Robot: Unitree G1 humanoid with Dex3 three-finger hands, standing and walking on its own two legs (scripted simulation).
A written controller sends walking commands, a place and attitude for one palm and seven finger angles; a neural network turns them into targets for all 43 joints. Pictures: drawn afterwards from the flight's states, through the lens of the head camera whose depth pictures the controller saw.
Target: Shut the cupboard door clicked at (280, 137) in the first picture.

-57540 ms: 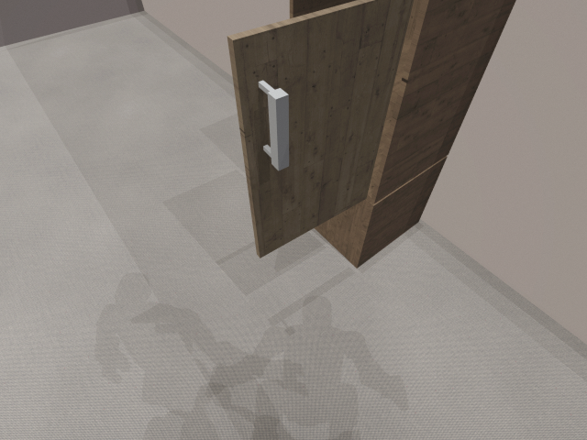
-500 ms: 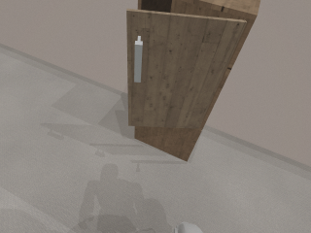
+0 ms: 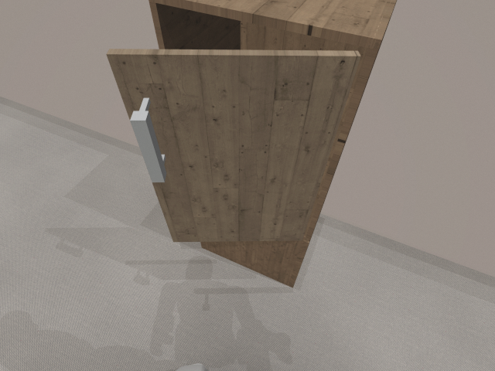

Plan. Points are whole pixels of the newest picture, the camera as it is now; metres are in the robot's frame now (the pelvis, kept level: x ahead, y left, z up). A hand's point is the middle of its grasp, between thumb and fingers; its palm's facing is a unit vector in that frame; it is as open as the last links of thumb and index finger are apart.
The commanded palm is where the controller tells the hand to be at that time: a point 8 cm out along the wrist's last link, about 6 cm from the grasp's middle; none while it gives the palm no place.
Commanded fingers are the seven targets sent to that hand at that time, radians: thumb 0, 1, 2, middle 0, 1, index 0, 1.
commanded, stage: come to a stop and stand still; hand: left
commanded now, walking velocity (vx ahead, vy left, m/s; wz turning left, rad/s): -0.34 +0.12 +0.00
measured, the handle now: (152, 141) +0.49 +0.20 +0.09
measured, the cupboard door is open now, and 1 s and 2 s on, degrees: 26 26 26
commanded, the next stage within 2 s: look again from close up in 1.84 s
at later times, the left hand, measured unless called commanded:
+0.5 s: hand out of the picture +0.05 +0.21 -0.17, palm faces -0.01 -0.96 -0.27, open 7.4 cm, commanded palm none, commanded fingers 0.00 0.90 0.90 -0.20 -0.30 -0.20 -0.30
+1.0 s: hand out of the picture +0.01 +0.27 -0.17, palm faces -0.03 -0.97 -0.22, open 7.4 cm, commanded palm none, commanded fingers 0.00 0.90 0.90 -0.20 -0.30 -0.20 -0.30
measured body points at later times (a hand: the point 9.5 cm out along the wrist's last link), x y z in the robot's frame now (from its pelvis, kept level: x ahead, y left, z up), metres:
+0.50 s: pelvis +0.01 +0.01 -0.01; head +0.04 +0.00 +0.44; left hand +0.05 +0.26 -0.15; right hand +0.07 -0.24 -0.16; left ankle -0.01 +0.13 -0.71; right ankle +0.01 -0.08 -0.74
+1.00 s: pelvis -0.03 +0.08 +0.00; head -0.02 +0.09 +0.45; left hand +0.01 +0.32 -0.16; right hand -0.01 -0.15 -0.15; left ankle -0.01 +0.13 -0.74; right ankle +0.01 -0.07 -0.74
